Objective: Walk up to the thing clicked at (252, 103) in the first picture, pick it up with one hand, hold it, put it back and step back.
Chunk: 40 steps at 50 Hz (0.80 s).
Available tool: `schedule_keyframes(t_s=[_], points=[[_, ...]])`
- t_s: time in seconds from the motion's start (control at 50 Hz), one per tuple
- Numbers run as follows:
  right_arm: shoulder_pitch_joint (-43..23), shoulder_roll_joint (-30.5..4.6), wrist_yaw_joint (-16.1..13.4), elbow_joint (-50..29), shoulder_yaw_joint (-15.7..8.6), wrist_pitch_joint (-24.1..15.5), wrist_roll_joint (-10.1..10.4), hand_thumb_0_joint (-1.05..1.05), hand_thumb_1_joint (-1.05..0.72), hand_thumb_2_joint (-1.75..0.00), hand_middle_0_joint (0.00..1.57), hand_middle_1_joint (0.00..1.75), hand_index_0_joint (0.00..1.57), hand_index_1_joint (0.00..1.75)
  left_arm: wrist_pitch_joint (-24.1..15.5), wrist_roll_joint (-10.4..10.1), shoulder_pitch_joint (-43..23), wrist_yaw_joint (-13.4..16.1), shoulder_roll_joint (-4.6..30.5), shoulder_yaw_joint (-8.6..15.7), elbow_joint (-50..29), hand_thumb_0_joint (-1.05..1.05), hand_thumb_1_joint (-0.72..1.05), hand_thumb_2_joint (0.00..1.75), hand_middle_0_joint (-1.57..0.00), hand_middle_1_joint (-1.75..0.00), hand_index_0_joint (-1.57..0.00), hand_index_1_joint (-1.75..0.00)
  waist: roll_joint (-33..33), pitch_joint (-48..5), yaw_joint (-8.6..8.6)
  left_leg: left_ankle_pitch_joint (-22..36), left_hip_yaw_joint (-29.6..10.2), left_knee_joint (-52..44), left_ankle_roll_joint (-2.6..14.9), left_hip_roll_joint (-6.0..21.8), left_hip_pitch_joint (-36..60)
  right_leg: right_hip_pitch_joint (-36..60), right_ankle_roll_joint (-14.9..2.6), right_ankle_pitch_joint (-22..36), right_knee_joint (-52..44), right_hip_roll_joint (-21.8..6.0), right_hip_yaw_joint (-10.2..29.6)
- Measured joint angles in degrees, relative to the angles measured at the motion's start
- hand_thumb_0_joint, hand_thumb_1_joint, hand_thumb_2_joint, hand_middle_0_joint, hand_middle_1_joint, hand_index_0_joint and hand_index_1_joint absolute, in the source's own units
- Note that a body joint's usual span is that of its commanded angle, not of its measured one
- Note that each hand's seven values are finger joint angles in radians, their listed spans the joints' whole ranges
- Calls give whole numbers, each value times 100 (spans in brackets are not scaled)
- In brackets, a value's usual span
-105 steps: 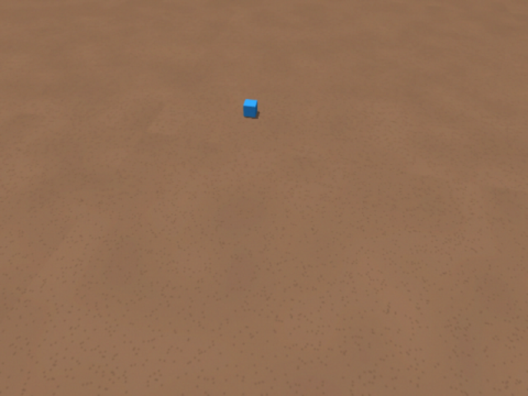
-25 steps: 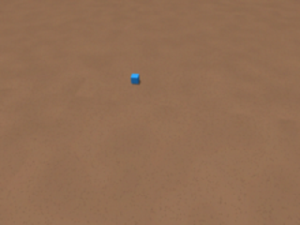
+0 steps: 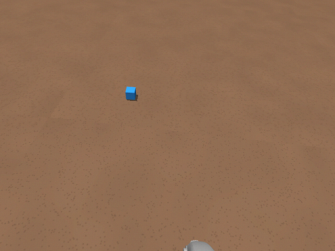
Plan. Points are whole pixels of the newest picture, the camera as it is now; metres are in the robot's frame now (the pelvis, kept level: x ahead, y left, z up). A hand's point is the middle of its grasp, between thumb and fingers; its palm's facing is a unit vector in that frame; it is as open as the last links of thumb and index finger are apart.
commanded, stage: walk up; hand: left
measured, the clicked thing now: (130, 93) +1.51 +0.24 -0.73
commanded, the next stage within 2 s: none
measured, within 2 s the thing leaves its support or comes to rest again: neither
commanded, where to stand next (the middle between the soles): +1.13 +0.00 m, yaw +0 degrees
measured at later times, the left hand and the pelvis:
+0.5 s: hand (87, 195) +0.31 +0.22 -0.12, palm faces +0.01 -0.92 -0.39, open 7.4 cm; pelvis +0.26 -0.05 +0.00, yaw +0 degrees
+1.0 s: hand (86, 135) +0.55 +0.28 -0.15, palm faces -0.03 -0.95 -0.32, open 7.4 cm; pelvis +0.50 +0.01 +0.00, yaw +1 degrees
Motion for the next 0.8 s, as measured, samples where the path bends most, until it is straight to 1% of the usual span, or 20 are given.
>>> schedule_keyframes(t_s=[0.04, 0.1, 0.14, 0.2, 0.22, 0.24, 0.26, 0.28, 0.32, 0.36, 0.42, 0.48, 0.54, 0.58, 0.66, 0.7, 0.72, 0.74, 0.78, 0.8], points=[[162, -56, 4, 55, 2, 5, -14, 0, -90, -90, 21, 30, 20, 30, 17, 38, -89, -70, 26, 35, -60, 1, 91, 90, -21, -30, -20, -30, 32, -24, -8, -124, 54, -170, -9, -26, 308, -211, 76, 169, -658, -168, -122], [330, -160, 25, 110, -1, -4, -28, 0, -90, -90, 21, 30, 20, 30, 40, 84, -237, -168, 42, 82, -85, 1, 91, 90, -21, -30, -20, -30, 129, -18, -71, -377, 85, -276, -107, -24, 687, -275, 62, 737, -1670, -319, -261], [416, -232, 31, 143, -8, 13, -31, 0, -90, -90, 21, 30, 20, 30, 39, 98, -307, -202, 35, 109, -75, 1, 91, 90, -21, -30, -20, -30, 218, -41, -120, -634, 83, -204, -196, 10, 881, -172, 10, 1087, -2122, -331, -321], [570, -306, 19, 186, -24, 73, -29, 0, -90, -90, 21, 30, 20, 30, 14, 124, -327, -210, 44, 150, -63, 1, 91, 90, -21, -30, -20, -30, 351, -193, -149, -1212, 46, 205, -321, 143, 1049, 214, -80, 1164, -2464, -232, -512], [584, -342, 3, 215, -32, 100, -31, 1, -90, -90, 21, 30, 20, 30, -14, 133, -360, -182, 5, 184, -45, 1, 91, 90, -21, -30, -20, -30, 486, -211, -114, -1455, 10, 563, -294, 299, 1008, 290, -45, 996, -2356, -113, -593], [543, -355, -26, 259, -40, 138, -26, 1, -90, -90, 21, 30, 20, 30, -47, 144, -413, -144, -56, 211, -47, 1, 91, 90, -21, -30, -20, -30, 644, -171, -76, -1552, -119, 1158, -166, 483, 839, 309, -43, 758, -2119, 12, -691], [497, -320, -52, 275, -25, 181, -20, 1, -90, -90, 21, 30, 20, 30, -90, 147, -436, -106, -91, 215, -96, 1, 91, 90, -21, -30, -20, -30, 681, -132, -40, -1488, -373, 1909, -70, 478, 551, 332, -51, 542, -1919, 44, -741], [448, -282, -65, 278, 9, 210, -17, 1, -90, -90, 21, 30, 20, 30, -130, 122, -441, -75, -129, 198, -149, 1, 91, 90, -21, -30, -20, -30, 656, -90, 11, -1444, -569, 2656, -20, 359, 225, 405, -65, 390, -1830, 27, -746], [316, -263, -69, 297, 84, 231, -5, 1, -90, -90, 21, 30, 20, 30, -171, 49, -389, -24, -246, 134, -213, 1, 91, 90, -21, -30, -20, -30, 634, -25, 122, -1182, -744, 3740, 37, 146, -439, 702, -88, 294, -1997, -2, -738], [161, -280, -52, 266, 106, 228, 49, 1, -90, -90, 20, 30, 20, 30, -191, 21, -253, 23, -357, 63, -223, 1, 91, 90, -21, -30, -20, -30, 688, 6, 195, -759, -851, 4043, 100, 91, -1026, 1079, -64, 350, -2409, 34, -760], [-32, -296, 8, 104, 89, 208, 51, 1, -90, -90, 21, 30, 20, 30, -192, 34, 6, 52, -402, 9, -162, 1, 90, 90, -21, -30, -21, -30, 744, 15, 256, -260, -985, 3690, 78, 187, -1705, 1550, -84, 408, -2957, 150, -781], [-133, -314, 79, 12, 27, 225, 9, 0, -90, -90, 21, 30, 20, 30, -179, 68, 226, 60, -376, 7, -100, 1, 90, 90, -21, -30, -21, -31, 763, -4, 274, 139, -1110, 3052, -59, 280, -2152, 1917, -102, 346, -3305, 244, -849], [-167, -320, 150, 35, -15, 283, -52, 0, -90, -90, 21, 30, 20, 30, -176, 115, 378, 55, -288, 57, -89, 1, 90, 90, -21, -30, -21, -31, 704, -38, 305, 377, -1026, 2192, -165, 376, -2320, 2211, -75, 181, -3492, 281, -944], [-192, -323, 193, 72, -27, 304, -87, 0, -90, -90, 20, 30, 20, 30, -185, 131, 438, 53, -208, 103, -101, 1, 90, 90, -21, -30, -21, -31, 653, -24, 341, 592, -915, 1588, -171, 434, -2275, 2386, -6, 21, -3522, 298, -1004], [-247, -299, 242, 137, -53, 306, -107, 0, -90, -90, 20, 30, 20, 30, -155, 148, 526, 64, -35, 158, -97, 1, 90, 90, -21, -30, -21, -31, 528, -27, 411, 768, -685, 761, -42, 402, -1890, 2675, 172, -492, -3309, 273, -1103], [-275, -250, 229, 140, -70, 253, -123, 0, -90, -90, 20, 30, 20, 30, -99, 145, 568, 87, 67, 172, -64, 1, 90, 90, -21, -30, -21, -31, 357, -58, 405, 865, -558, 579, 39, 254, -1623, 2725, 230, -899, -2940, 119, -1106], [-337, -187, 203, 132, -75, 205, -156, 0, -90, -90, 20, 30, 20, 30, -54, 138, 535, 121, 113, 183, -26, 1, 90, 90, -21, -30, -21, -31, 162, 0, 402, 740, -444, 739, 67, 118, -1581, 2610, 143, -1068, -2468, -81, -1028], [-376, -171, 173, 63, -72, 147, -184, 0, -90, -90, 20, 30, 20, 30, -2, 120, 495, 155, 90, 179, 3, 1, 90, 90, -21, -30, -21, -31, 101, 52, 389, 530, -377, 941, 93, 70, -1571, 2353, 50, -1142, -1754, -116, -823], [-412, -154, 116, -82, -66, 64, -114, 0, -90, -90, 21, 30, 20, 30, 71, 92, 429, 201, -2, 90, 50, 1, 91, 90, -21, -30, -20, -30, 187, 104, 280, 228, -384, 1111, 153, 102, -1455, 1740, -102, -1182, -341, 107, -505], [-408, -119, 85, -124, -54, 48, -61, 0, -90, -90, 21, 30, 20, 30, 86, 90, 398, 200, -16, 32, 74, 1, 91, 90, -21, -30, -20, -30, 200, 110, 226, 174, -378, 1033, 167, 106, -1315, 1448, -140, -1044, 136, 189, -398]])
